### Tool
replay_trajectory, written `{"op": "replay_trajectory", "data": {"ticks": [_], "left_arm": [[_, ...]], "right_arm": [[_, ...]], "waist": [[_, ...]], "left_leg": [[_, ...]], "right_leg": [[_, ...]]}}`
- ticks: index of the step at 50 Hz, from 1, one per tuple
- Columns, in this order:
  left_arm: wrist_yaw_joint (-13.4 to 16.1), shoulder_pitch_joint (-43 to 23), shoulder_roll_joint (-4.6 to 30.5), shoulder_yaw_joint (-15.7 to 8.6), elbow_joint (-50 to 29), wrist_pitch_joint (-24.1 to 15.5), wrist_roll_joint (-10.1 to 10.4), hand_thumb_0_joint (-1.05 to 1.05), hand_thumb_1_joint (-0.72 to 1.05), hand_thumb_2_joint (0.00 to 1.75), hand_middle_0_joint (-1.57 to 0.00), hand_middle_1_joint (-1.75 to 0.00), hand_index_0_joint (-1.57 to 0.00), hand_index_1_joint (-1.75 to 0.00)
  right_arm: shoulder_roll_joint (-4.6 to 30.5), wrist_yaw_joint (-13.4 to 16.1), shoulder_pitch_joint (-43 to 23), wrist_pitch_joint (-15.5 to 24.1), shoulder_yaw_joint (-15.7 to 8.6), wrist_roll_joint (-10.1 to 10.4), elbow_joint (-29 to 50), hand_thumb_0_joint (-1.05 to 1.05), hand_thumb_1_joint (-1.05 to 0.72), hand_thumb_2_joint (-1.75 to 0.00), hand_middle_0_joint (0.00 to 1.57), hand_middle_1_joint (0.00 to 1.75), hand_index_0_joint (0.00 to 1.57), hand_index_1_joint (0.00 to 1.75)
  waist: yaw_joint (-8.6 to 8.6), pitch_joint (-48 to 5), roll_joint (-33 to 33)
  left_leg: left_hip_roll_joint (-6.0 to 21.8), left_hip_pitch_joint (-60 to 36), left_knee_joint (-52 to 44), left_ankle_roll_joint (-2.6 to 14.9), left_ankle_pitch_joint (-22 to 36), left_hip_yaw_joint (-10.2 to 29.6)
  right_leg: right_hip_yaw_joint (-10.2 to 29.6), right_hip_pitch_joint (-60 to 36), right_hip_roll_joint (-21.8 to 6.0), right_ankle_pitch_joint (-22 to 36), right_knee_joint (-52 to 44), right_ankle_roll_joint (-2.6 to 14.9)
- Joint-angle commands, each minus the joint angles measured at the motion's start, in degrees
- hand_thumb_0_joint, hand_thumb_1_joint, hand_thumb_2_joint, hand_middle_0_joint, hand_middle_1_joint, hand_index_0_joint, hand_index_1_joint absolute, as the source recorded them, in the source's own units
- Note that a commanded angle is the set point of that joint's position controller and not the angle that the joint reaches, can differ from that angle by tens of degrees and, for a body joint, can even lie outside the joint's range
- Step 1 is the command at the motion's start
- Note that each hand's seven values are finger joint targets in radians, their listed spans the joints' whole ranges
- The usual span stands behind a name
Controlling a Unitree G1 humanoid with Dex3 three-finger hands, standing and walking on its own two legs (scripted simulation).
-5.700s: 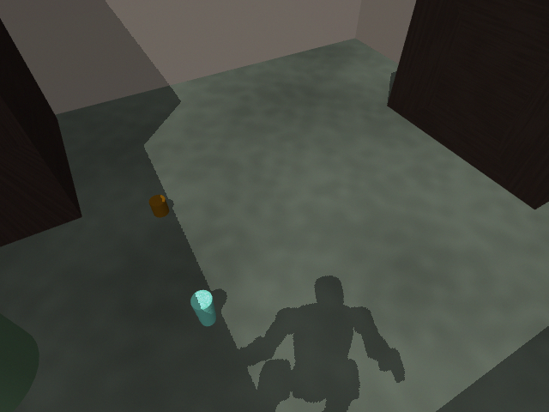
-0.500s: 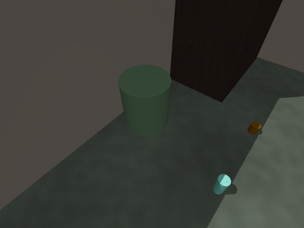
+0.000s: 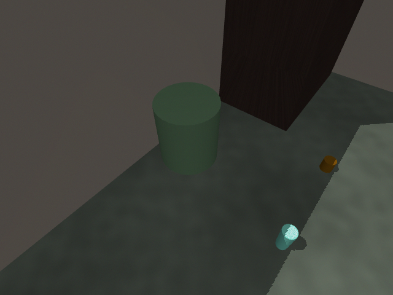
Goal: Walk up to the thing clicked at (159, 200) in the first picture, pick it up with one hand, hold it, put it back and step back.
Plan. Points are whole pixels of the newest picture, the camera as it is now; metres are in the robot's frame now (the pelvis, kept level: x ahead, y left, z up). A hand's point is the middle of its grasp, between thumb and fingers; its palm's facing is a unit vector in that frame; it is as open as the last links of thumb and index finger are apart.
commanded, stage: stand
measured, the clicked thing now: (328, 164) +0.98 -0.80 -0.74
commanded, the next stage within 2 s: walk up in 0.32 s
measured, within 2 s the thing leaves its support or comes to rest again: neither
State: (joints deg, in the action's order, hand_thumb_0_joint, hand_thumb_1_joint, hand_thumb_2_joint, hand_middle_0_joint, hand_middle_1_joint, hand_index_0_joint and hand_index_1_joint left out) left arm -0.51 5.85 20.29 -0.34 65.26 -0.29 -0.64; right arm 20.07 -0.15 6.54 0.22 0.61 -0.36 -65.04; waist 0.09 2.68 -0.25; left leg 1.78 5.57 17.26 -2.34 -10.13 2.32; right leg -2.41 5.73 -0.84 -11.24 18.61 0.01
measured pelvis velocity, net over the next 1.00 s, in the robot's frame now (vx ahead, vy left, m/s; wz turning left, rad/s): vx -0.03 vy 0.07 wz -0.70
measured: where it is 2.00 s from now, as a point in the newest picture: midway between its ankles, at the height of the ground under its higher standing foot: outside the picture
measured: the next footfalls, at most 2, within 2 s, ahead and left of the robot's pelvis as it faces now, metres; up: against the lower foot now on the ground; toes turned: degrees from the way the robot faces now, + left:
right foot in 1.02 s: -0.07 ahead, -0.06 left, +0.00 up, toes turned -44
left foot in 1.40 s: +0.18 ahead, +0.02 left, +0.00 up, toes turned -69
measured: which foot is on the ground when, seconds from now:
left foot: down 0.00-1.00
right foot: down 0.00-0.58, up 0.60-1.00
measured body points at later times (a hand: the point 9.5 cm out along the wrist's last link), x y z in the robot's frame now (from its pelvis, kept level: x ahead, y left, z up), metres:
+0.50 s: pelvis -0.02 +0.03 -0.01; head +0.03 +0.02 +0.44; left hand +0.08 +0.33 -0.13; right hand +0.08 -0.30 -0.12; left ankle +0.00 +0.16 -0.72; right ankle -0.01 -0.12 -0.75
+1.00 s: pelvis -0.03 +0.07 -0.02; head -0.01 +0.02 +0.43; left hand +0.27 +0.24 -0.11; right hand -0.18 -0.23 -0.14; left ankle +0.03 +0.17 -0.75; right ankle -0.10 -0.04 -0.75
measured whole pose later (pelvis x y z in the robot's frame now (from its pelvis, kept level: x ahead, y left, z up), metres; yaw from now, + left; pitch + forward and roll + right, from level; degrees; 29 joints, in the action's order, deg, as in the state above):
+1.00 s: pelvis -0.03 +0.07 -0.02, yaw -40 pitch -1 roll +0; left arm -3.5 11.4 25.0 -4.0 45.2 2.5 -2.0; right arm 23.3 -3.8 13.1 -2.4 -6.3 -2.0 -43.6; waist 3.3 7.4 -2.0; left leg 8.0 12.4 33.9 -0.2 -19.2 -16.6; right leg -2.8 17.3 -3.1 -20.5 36.2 0.5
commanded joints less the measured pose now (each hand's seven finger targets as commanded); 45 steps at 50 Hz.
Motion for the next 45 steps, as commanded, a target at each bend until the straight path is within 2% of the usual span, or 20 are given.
{"op": "replay_trajectory", "data": {"ticks": [1, 15, 16, 17, 19, 20, 22, 24, 25, 27, 28, 29, 30, 31, 33, 35, 38, 40, 43, 45], "left_arm": [[0.93, -1.66, 12.45, -2.33, -3.60, -1.51, 0.24, 0.00, 0.90, 0.90, -0.20, -0.30, -0.20, -0.30], [0.99, -1.77, 12.54, -2.32, -3.53, -1.45, 0.32, 0.00, 0.90, 0.90, -0.20, -0.30, -0.20, -0.30], [0.70, 2.03, 16.70, -4.81, -7.11, -0.35, 0.15, 0.00, 0.90, 0.90, -0.20, -0.30, -0.20, -0.30], [0.96, 3.92, 17.72, -5.37, -7.50, -0.30, 0.16, 0.00, 0.90, 0.90, -0.20, -0.30, -0.20, -0.30], [1.42, 6.52, 19.62, -7.15, -11.01, -0.56, -0.78, 0.00, 0.90, 0.90, -0.20, -0.30, -0.20, -0.30], [1.52, 5.43, 18.68, -7.36, -13.34, -0.40, -1.19, 0.00, 0.90, 0.90, -0.20, -0.30, -0.20, -0.30], [1.51, 1.28, 15.61, -6.77, -17.02, 0.14, -1.32, 0.00, 0.90, 0.90, -0.20, -0.30, -0.20, -0.30], [1.54, 2.16, 14.12, -6.75, -19.24, 0.66, -1.57, 0.00, 0.90, 0.90, -0.20, -0.30, -0.20, -0.30], [1.42, 1.99, 14.83, -6.90, -20.57, 0.96, -1.78, 0.00, 0.90, 0.90, -0.20, -0.30, -0.20, -0.30], [1.11, -0.48, 14.23, -6.47, -22.93, 1.40, -1.21, 0.00, 0.90, 0.90, -0.20, -0.30, -0.20, -0.30], [1.15, 0.12, 10.75, -5.62, -23.97, 1.60, -0.82, 0.00, 0.90, 0.90, -0.20, -0.30, -0.20, -0.30], [1.39, 4.22, 7.17, -5.07, -24.06, 1.92, -0.90, 0.00, 0.90, 0.90, -0.20, -0.30, -0.20, -0.30], [1.93, 7.96, 12.07, -6.29, -22.22, 2.70, -1.61, 0.00, 0.90, 0.90, -0.20, -0.30, -0.20, -0.30], [1.59, 7.80, 14.38, -6.93, -21.46, 3.22, -2.04, 0.00, 0.90, 0.90, -0.20, -0.30, -0.20, -0.30], [-0.17, 8.55, 13.96, -7.72, -20.58, 3.41, -0.97, 0.00, 0.90, 0.90, -0.20, -0.30, -0.20, -0.30], [-1.59, 10.08, 13.45, -7.57, -20.24, 3.31, -0.74, 0.00, 0.90, 0.90, -0.20, -0.30, -0.20, -0.30], [-2.64, 6.13, 12.42, -6.63, -22.89, 2.85, -0.86, 0.00, 0.90, 0.90, -0.20, -0.30, -0.20, -0.30], [-2.89, 2.40, 12.72, -6.37, -24.70, 2.61, -1.18, 0.00, 0.90, 0.90, -0.20, -0.30, -0.20, -0.30], [-3.05, 2.08, 12.24, -5.94, -25.77, 2.17, -1.11, 0.00, 0.90, 0.90, -0.20, -0.30, -0.20, -0.30], [-2.93, 3.12, 12.05, -5.77, -25.61, 1.56, -1.02, 0.00, 0.90, 0.90, -0.20, -0.30, -0.20, -0.30]], "right_arm": [[12.53, 0.74, -2.44, 1.41, -2.24, -0.06, 3.45, 0.00, -0.90, -0.90, 0.20, 0.30, 0.20, 0.30], [12.24, 0.90, -2.12, 1.36, -2.03, -0.03, 3.59, 0.00, -0.90, -0.90, 0.20, 0.30, 0.20, 0.30], [17.56, 0.16, -7.74, 1.10, -6.26, -0.03, 8.99, 0.00, -0.90, -0.90, 0.20, 0.30, 0.20, 0.30], [15.55, -0.01, -8.12, 0.63, -6.20, 0.08, 10.78, 0.00, -0.90, -0.90, 0.20, 0.30, 0.20, 0.30], [10.91, -0.43, -6.86, -0.26, -5.61, 0.69, 13.43, 0.00, -0.90, -0.90, 0.20, 0.30, 0.20, 0.30], [10.42, -0.66, -4.63, -1.01, -5.78, 0.35, 13.79, 0.00, -0.90, -0.90, 0.20, 0.30, 0.20, 0.30], [11.28, -1.15, -3.48, -1.60, -7.01, 0.60, 14.54, 0.00, -0.90, -0.90, 0.20, 0.30, 0.20, 0.30], [10.88, -1.48, -2.80, -1.77, -7.69, -0.16, 16.65, 0.00, -0.90, -0.90, 0.20, 0.30, 0.20, 0.30], [10.42, -1.54, -1.36, -1.89, -7.96, -0.61, 17.73, 0.00, -0.90, -0.90, 0.20, 0.30, 0.20, 0.30], [10.50, -1.05, 4.33, -1.65, -8.89, -1.18, 17.84, 0.00, -0.90, -0.90, 0.20, 0.30, 0.20, 0.30], [13.57, -0.43, 6.28, -1.35, -10.04, -2.14, 18.12, 0.00, -0.90, -0.90, 0.20, 0.30, 0.20, 0.30], [17.73, -0.06, 4.03, -1.16, -10.74, -2.73, 19.85, 0.00, -0.90, -0.90, 0.20, 0.30, 0.20, 0.30], [18.44, -0.44, -2.38, -1.53, -10.90, -2.50, 23.00, 0.00, -0.90, -0.90, 0.20, 0.30, 0.20, 0.30], [17.19, -0.70, -4.81, -1.46, -10.89, -1.72, 23.69, 0.00, -0.90, -0.90, 0.20, 0.30, 0.20, 0.30], [13.84, -0.34, -6.39, -0.53, -10.02, -1.81, 23.92, 0.00, -0.90, -0.90, 0.20, 0.30, 0.20, 0.30], [12.55, -0.23, -5.03, 0.01, -9.59, -1.67, 24.34, 0.00, -0.90, -0.90, 0.20, 0.30, 0.20, 0.30], [13.62, -0.74, 0.27, 0.28, -10.14, -1.60, 24.14, 0.00, -0.90, -0.90, 0.20, 0.30, 0.20, 0.30], [14.76, -1.24, 3.09, 0.30, -10.53, -1.89, 24.70, 0.00, -0.90, -0.90, 0.20, 0.30, 0.20, 0.30], [16.40, -2.19, 4.05, 0.21, -11.00, -2.06, 26.12, 0.00, -0.90, -0.90, 0.20, 0.30, 0.20, 0.30], [16.47, -2.60, 3.64, -0.06, -10.91, -2.11, 26.96, 0.00, -0.90, -0.90, 0.20, 0.30, 0.20, 0.30]], "waist": [[-0.41, -4.57, -0.04], [-0.27, -4.47, -0.12], [-0.30, -1.27, -1.22], [-1.04, -1.93, 0.80], [-2.77, -3.93, 12.58], [-1.47, -3.89, 12.75], [1.11, -2.94, 11.48], [0.79, -4.42, 9.53], [1.35, -5.04, 9.05], [4.77, -7.24, 5.85], [5.87, -6.66, -2.16], [2.87, -6.35, -17.46], [1.95, -5.66, -12.62], [0.97, -2.59, -8.03], [-1.02, -1.02, -8.47], [-0.62, -0.83, -10.96], [2.16, -0.92, -11.03], [4.07, 0.09, -10.26], [4.26, -1.04, -10.46], [3.82, -1.92, -9.27]], "left_leg": [[5.51, -0.55, -1.22, 3.02, 10.73, 3.46], [5.51, -0.31, -1.43, 3.06, 11.01, 3.25], [1.37, -2.19, 10.61, 3.25, 6.04, -4.42], [-0.15, 2.80, 15.10, 3.33, 3.17, -3.88], [-5.48, 18.43, 29.08, 2.43, -23.52, -0.62], [-3.15, 18.73, 33.42, 2.71, -23.68, 3.90], [-1.60, 15.69, 30.30, 2.46, -20.26, 5.30], [-3.69, 12.89, 24.99, 1.85, -16.30, 2.13], [-4.13, 8.73, 21.09, 1.91, -15.41, 2.38], [-3.55, -5.58, 5.64, 2.20, -5.16, 2.39], [2.93, -11.10, -2.61, 3.89, -6.67, 9.23], [16.76, -11.00, -4.30, 6.89, -4.72, 24.20], [24.33, -0.22, -6.70, 13.86, -9.53, 25.83], [23.78, 6.23, -7.10, 15.11, -8.81, 22.41], [16.29, 4.36, -4.26, 12.00, -5.25, 12.53], [12.41, 1.39, -1.96, 9.22, -1.63, 5.25], [12.60, -5.33, -1.63, 8.27, -0.12, 1.79], [15.41, -4.28, -2.84, 10.23, -2.63, 2.04], [17.66, -3.57, -0.73, 12.30, -1.63, -0.82], [17.62, -0.40, 1.36, 11.58, 0.32, -4.54]], "right_leg": [[5.57, -1.28, -7.01, 10.41, -3.15, 1.22], [5.62, -1.88, -7.01, 11.07, -2.80, 1.12], [15.22, 5.34, -7.86, 25.09, 0.94, 4.07], [18.38, 2.75, -9.80, 30.21, 2.17, 6.09], [31.70, -6.81, -16.60, 33.32, 0.47, 14.45], [34.12, -3.39, -17.83, 26.33, -0.82, 16.25], [29.30, 1.81, -12.16, 20.26, 0.00, 13.14], [27.14, 3.03, -8.46, 24.07, 2.10, 10.65], [27.99, 6.32, -8.52, 24.77, 3.11, 10.15], [25.10, 15.17, -4.34, 16.47, 8.55, 6.06], [20.38, 23.31, 1.58, 4.11, 14.88, 2.25], [15.06, 29.01, 9.56, -20.13, 27.29, 0.27], [13.26, 24.96, 5.14, -22.49, 34.78, -0.68], [12.49, 21.37, 3.48, -20.03, 40.43, -0.79], [12.80, 21.86, 1.93, -12.05, 43.06, -0.77], [10.69, 23.83, 1.50, -7.98, 43.04, -0.89], [6.38, 27.15, -0.62, -6.92, 34.52, -2.02], [3.77, 26.79, -2.09, -8.93, 31.74, -2.13], [1.88, 22.93, -3.10, -10.60, 25.62, -0.94], [-0.53, 18.30, -2.29, -9.52, 22.31, 0.04]]}}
